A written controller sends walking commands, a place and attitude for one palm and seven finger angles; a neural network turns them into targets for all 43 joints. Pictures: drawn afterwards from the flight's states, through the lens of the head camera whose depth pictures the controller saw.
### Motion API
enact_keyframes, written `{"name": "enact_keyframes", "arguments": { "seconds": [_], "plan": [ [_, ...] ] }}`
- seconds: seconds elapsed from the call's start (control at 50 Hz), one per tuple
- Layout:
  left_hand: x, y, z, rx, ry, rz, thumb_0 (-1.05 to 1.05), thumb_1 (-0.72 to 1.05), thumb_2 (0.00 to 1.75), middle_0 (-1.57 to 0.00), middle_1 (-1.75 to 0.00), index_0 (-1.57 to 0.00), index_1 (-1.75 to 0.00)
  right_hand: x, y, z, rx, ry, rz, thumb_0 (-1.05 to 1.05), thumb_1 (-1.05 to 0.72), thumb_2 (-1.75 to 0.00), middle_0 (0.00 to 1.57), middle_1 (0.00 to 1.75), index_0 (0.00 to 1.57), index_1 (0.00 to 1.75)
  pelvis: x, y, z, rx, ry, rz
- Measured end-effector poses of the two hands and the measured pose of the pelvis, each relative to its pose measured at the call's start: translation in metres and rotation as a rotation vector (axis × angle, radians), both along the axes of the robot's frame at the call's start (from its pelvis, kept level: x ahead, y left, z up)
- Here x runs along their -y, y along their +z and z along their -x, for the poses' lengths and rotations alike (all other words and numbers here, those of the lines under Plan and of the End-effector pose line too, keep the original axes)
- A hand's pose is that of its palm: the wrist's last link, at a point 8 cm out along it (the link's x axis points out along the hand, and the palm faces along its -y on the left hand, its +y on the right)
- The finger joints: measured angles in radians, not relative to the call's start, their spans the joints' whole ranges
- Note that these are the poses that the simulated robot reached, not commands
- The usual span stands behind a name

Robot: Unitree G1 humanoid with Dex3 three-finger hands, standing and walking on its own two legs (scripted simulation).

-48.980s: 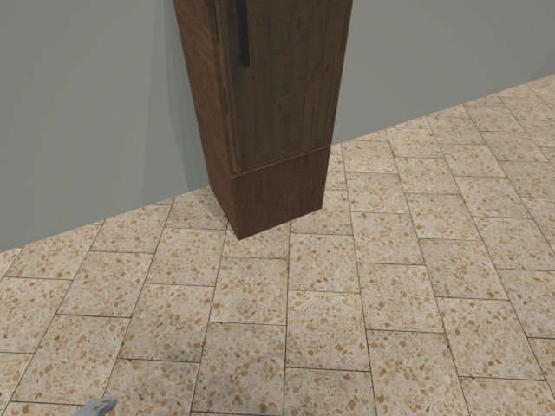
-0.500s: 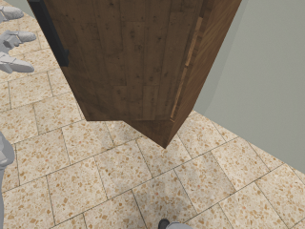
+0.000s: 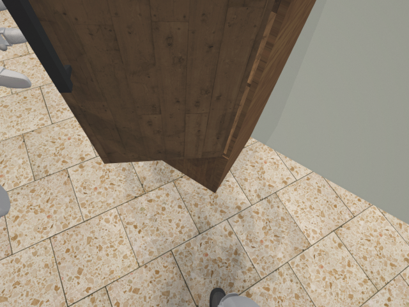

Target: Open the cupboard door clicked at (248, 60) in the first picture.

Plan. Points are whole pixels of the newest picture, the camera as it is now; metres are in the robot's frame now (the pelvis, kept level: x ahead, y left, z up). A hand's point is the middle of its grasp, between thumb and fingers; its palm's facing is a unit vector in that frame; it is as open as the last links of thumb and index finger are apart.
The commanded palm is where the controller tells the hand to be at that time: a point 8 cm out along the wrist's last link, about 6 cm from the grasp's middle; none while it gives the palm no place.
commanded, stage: move the hooked fingers beside the handle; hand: left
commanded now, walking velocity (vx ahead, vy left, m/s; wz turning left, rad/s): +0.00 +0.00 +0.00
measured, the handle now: (45, 40) +0.54 +0.21 +0.17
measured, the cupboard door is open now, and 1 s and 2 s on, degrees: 38 38 38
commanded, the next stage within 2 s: slide the fingers in behind the handle in 1.82 s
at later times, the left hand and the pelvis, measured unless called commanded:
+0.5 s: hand out of the picture +0.48 +0.27 +0.18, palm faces +0.02 -1.00 -0.01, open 14.0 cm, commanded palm +0.47 +0.31 +0.17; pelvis +0.00 -0.01 +0.00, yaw +0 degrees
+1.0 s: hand out of the picture +0.49 +0.26 +0.18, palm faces +0.00 -1.00 -0.02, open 14.0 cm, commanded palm +0.48 +0.31 +0.16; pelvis -0.04 -0.01 +0.00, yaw -1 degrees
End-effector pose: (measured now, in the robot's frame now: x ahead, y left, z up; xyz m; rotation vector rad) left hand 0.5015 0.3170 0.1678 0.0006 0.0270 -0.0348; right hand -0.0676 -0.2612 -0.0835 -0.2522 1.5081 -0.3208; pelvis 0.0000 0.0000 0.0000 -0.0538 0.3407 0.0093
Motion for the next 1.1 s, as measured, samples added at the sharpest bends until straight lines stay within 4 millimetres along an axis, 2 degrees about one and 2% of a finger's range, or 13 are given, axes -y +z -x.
{"name": "enact_keyframes", "arguments": {
  "seconds": [0.1, 0.24, 0.34, 0.42, 0.5, 0.58, 0.66, 0.76, 0.88, 0.96, 1.04, 1.1],
  "plan": [
    [0.002, 0.002, 0.003, 0.039, 0.023, 0.004, -0.02, -0.50, 0.30, -0.30, -1.20, -0.30, -1.20, 0.003, -0.002, -0.023, 0.058, 0.002, -0.015, 0.00, -0.90, -0.90, 0.21, 0.30, 0.21, 0.30, 0.003, 0.002, -0.008, 0.012, -0.014, 0.000],
    [0.001, 0.012, 0.012, 0.041, 0.036, -0.020, -0.02, -0.50, 0.30, -0.30, -1.20, -0.30, -1.20, 0.010, -0.010, -0.066, 0.168, 0.040, -0.037, 0.00, -0.90, -0.90, 0.21, 0.30, 0.20, 0.30, 0.006, 0.001, -0.016, 0.036, -0.023, 0.000],
    [-0.004, 0.002, 0.025, -0.016, 0.048, 0.010, -0.02, -0.50, 0.30, -0.30, -1.20, -0.30, -1.20, 0.015, -0.011, -0.095, 0.232, 0.078, -0.039, 0.00, -0.90, -0.90, 0.21, 0.30, 0.20, 0.30, 0.010, 0.002, -0.014, 0.049, -0.023, -0.009],
    [-0.008, 0.000, 0.034, -0.015, 0.065, -0.015, -0.02, -0.50, 0.30, -0.30, -1.20, -0.30, -1.20, 0.020, -0.011, -0.108, 0.265, 0.114, -0.029, 0.00, -0.91, -0.90, 0.21, 0.30, 0.20, 0.30, 0.012, 0.001, -0.010, 0.053, -0.015, -0.009],
    [-0.008, 0.009, 0.039, 0.049, 0.058, -0.014, -0.02, -0.50, 0.30, -0.30, -1.20, -0.30, -1.20, 0.025, -0.010, -0.111, 0.270, 0.132, -0.010, 0.00, -0.91, -0.90, 0.21, 0.30, 0.20, 0.30, 0.015, 0.001, -0.004, 0.062, -0.004, -0.007],
    [-0.001, 0.016, 0.040, 0.038, 0.026, -0.006, -0.02, -0.50, 0.30, -0.30, -1.20, -0.30, -1.20, 0.027, -0.009, -0.104, 0.264, 0.135, 0.002, 0.00, -0.91, -0.90, 0.21, 0.30, 0.20, 0.30, 0.016, 0.001, 0.002, 0.065, 0.009, -0.008],
    [0.006, 0.013, 0.038, -0.013, 0.018, 0.002, -0.02, -0.50, 0.30, -0.30, -1.20, -0.30, -1.20, 0.028, -0.011, -0.087, 0.253, 0.117, 0.008, 0.00, -0.91, -0.90, 0.21, 0.30, 0.20, 0.30, 0.016, 0.000, 0.010, 0.063, 0.006, -0.011],
    [0.008, 0.008, 0.035, -0.013, 0.042, -0.001, -0.02, -0.50, 0.30, -0.30, -1.20, -0.30, -1.20, 0.026, -0.011, -0.053, 0.216, 0.077, 0.017, 0.00, -0.91, -0.90, 0.21, 0.30, 0.20, 0.30, 0.015, -0.002, 0.021, 0.055, -0.008, -0.015],
    [0.004, 0.016, 0.033, 0.037, 0.049, -0.007, -0.02, -0.50, 0.30, -0.30, -1.20, -0.30, -1.20, 0.021, -0.008, -0.004, 0.127, 0.018, 0.024, 0.00, -0.90, -0.90, 0.21, 0.30, 0.20, 0.30, 0.014, -0.003, 0.031, 0.048, -0.021, -0.015],
    [0.000, 0.016, 0.032, 0.000, 0.039, -0.016, -0.02, -0.50, 0.30, -0.30, -1.20, -0.30, -1.20, 0.016, -0.005, 0.023, 0.065, -0.006, 0.028, 0.00, -0.90, -0.90, 0.21, 0.30, 0.20, 0.30, 0.012, -0.004, 0.035, 0.039, -0.019, -0.013],
    [-0.002, 0.013, 0.030, -0.013, 0.032, -0.029, -0.02, -0.50, 0.30, -0.30, -1.20, -0.30, -1.20, 0.012, -0.003, 0.040, 0.020, -0.018, 0.033, 0.00, -0.90, -0.90, 0.21, 0.30, 0.20, 0.30, 0.009, -0.005, 0.037, 0.024, -0.022, -0.012],
    [-0.002, 0.012, 0.027, 0.012, 0.023, -0.013, -0.02, -0.50, 0.30, -0.30, -1.20, -0.30, -1.20, 0.010, -0.001, 0.045, 0.006, -0.025, 0.036, 0.00, -0.90, -0.90, 0.21, 0.30, 0.21, 0.30, 0.008, -0.005, 0.036, 0.018, -0.026, -0.010]
  ]
}}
